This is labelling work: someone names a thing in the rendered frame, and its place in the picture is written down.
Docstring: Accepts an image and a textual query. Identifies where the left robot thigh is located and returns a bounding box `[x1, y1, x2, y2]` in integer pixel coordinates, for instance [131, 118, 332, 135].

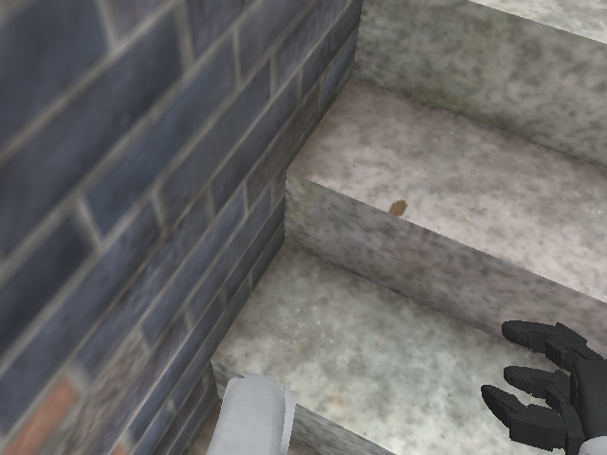
[206, 373, 297, 455]

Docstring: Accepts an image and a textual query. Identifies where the left robot shin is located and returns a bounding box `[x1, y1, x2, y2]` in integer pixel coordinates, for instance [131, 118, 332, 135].
[220, 377, 241, 411]

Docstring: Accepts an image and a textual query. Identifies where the right robot forearm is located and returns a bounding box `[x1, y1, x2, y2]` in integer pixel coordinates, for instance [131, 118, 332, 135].
[579, 436, 607, 455]

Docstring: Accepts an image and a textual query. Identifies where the right robot hand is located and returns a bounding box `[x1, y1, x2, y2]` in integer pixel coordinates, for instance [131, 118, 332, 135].
[481, 320, 607, 455]

